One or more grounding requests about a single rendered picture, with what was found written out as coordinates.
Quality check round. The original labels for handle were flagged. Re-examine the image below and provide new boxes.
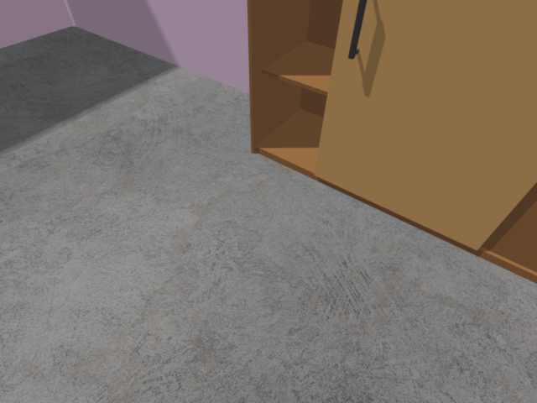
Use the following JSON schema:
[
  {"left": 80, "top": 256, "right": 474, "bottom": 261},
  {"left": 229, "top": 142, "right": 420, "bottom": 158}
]
[{"left": 348, "top": 0, "right": 367, "bottom": 60}]

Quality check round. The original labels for wardrobe door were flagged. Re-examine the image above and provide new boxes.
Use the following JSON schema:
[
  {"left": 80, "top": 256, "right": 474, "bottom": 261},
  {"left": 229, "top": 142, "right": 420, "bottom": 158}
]
[
  {"left": 314, "top": 0, "right": 537, "bottom": 251},
  {"left": 482, "top": 182, "right": 537, "bottom": 271}
]

